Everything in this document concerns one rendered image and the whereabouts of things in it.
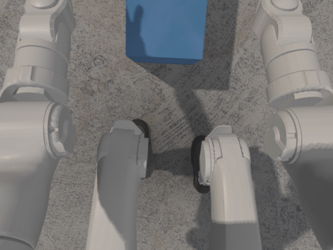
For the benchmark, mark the right robot thigh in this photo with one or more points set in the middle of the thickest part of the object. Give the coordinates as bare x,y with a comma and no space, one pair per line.
234,217

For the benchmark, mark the carton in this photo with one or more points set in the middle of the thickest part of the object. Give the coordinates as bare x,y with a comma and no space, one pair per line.
165,31

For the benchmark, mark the left robot upper arm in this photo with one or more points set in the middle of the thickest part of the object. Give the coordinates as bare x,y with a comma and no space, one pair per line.
33,137

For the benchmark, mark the robot left forearm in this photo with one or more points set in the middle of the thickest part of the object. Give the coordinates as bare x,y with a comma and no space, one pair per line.
42,53

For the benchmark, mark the right robot upper arm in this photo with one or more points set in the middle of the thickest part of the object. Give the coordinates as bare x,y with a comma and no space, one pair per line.
301,138

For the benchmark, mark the robot right forearm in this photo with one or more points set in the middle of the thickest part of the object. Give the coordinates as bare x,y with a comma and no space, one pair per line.
289,55

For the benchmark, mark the robot left foot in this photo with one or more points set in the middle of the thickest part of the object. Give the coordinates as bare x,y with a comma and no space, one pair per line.
142,126

